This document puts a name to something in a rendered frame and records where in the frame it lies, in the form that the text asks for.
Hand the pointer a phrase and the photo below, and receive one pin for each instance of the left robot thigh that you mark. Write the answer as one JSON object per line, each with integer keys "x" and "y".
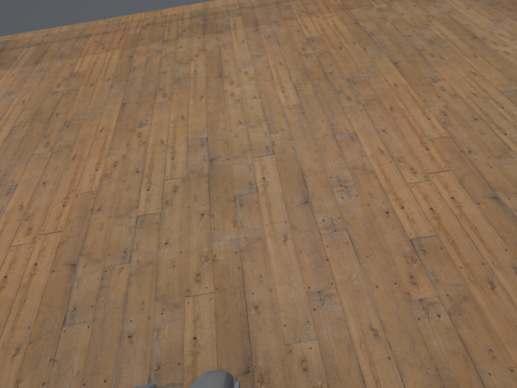
{"x": 216, "y": 379}

